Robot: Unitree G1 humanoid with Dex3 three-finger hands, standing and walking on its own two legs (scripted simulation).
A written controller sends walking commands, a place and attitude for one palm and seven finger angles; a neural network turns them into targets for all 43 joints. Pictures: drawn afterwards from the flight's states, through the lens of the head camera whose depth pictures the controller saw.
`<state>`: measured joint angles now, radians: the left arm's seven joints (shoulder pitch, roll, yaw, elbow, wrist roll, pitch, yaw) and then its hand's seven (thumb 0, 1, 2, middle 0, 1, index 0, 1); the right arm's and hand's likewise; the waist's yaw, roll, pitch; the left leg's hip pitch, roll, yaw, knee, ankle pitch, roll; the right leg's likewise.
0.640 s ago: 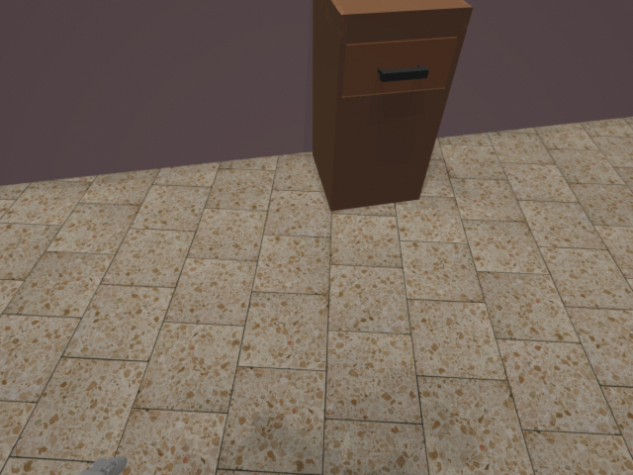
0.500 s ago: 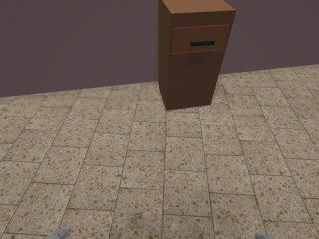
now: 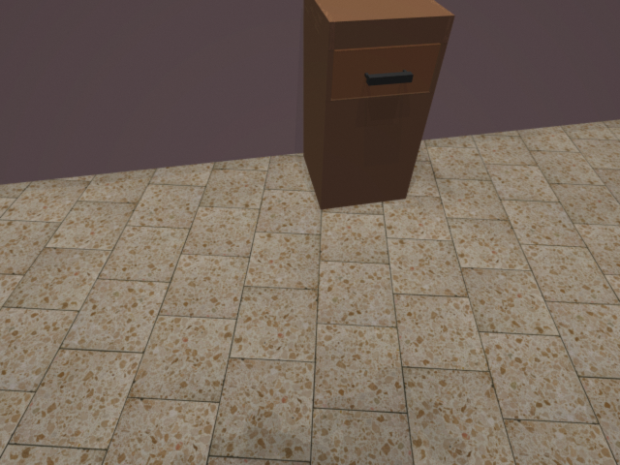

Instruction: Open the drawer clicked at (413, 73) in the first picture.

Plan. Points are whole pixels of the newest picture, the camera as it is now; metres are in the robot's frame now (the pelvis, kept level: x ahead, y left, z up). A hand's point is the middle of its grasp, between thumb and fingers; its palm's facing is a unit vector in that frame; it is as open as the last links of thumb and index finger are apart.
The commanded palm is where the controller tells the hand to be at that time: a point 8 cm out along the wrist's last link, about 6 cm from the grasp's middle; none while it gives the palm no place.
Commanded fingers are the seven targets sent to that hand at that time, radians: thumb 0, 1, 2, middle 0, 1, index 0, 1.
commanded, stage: stand and wait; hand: left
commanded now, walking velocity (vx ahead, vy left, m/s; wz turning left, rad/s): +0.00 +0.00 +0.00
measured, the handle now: (387, 75) +1.39 -0.20 -0.12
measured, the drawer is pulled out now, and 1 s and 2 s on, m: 0.00 0.00 0.00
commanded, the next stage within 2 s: look at it before walking up in 0.18 s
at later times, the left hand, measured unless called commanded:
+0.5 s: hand out of the picture +0.06 +0.24 -0.16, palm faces -0.03 -0.94 -0.33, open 7.4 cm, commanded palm none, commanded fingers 0.00 0.90 0.90 -0.20 -0.30 -0.20 -0.30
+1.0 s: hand out of the picture +0.06 +0.25 -0.16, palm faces -0.03 -0.94 -0.34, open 7.4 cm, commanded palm none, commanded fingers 0.00 0.90 0.90 -0.20 -0.30 -0.20 -0.30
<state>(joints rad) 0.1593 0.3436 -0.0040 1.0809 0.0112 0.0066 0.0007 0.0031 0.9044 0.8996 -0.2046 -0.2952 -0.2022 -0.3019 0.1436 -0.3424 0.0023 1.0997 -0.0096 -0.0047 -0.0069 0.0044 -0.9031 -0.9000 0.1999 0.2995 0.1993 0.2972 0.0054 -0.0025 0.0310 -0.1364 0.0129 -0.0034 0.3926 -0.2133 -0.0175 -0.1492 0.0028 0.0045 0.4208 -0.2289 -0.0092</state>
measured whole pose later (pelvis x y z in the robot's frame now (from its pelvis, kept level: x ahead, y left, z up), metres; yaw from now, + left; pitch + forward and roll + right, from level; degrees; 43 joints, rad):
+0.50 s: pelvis -0.01 +0.00 +0.00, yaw +0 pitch -2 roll +0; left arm 0.14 0.34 -0.01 1.08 0.01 0.00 0.00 0.00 0.90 0.90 -0.20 -0.30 -0.20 -0.30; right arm 0.14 -0.33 0.01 1.11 -0.01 -0.01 0.00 0.00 -0.90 -0.90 0.20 0.30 0.20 0.30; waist 0.00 -0.01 0.03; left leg -0.14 0.02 0.00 0.37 -0.19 -0.02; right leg -0.16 0.01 0.01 0.40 -0.20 -0.01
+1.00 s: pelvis -0.01 +0.00 +0.00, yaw -1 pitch -2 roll +0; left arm 0.15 0.34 0.00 1.08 0.02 0.01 0.00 0.00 0.90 0.90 -0.20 -0.30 -0.20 -0.30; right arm 0.12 -0.33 0.00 1.11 -0.01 -0.01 -0.01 0.00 -0.90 -0.90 0.20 0.30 0.20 0.30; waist 0.02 -0.01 0.04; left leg -0.14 0.02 0.02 0.37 -0.19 -0.01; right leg -0.16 0.00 0.02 0.39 -0.20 0.00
